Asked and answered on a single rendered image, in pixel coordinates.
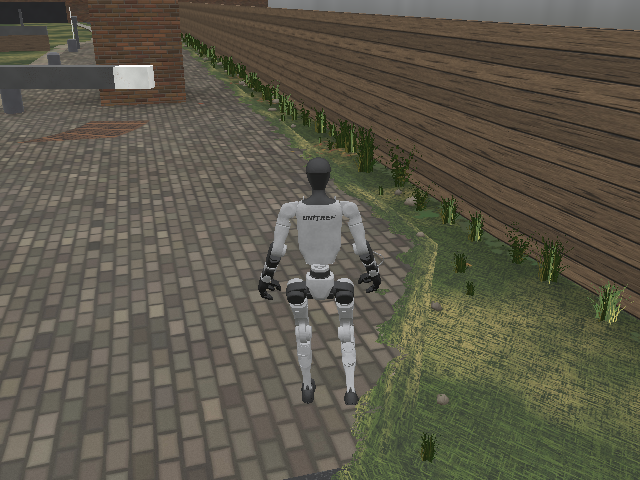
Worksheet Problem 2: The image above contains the robot right upper arm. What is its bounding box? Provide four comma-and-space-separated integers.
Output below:
340, 201, 369, 255

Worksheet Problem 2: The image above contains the robot right forearm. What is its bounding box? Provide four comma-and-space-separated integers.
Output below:
359, 240, 379, 277

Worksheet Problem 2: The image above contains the robot left hand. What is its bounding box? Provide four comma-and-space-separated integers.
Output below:
258, 277, 281, 300

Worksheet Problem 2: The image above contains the robot left forearm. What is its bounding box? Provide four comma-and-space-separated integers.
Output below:
260, 242, 281, 283

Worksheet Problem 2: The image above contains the robot right hand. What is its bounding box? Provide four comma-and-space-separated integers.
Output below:
358, 273, 381, 293

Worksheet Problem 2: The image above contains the robot left upper arm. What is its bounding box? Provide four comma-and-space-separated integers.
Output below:
271, 201, 298, 257

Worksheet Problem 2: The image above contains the left robot thigh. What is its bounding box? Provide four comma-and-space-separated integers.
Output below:
286, 278, 312, 343

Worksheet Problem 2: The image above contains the robot head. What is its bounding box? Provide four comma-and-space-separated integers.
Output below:
302, 157, 336, 205

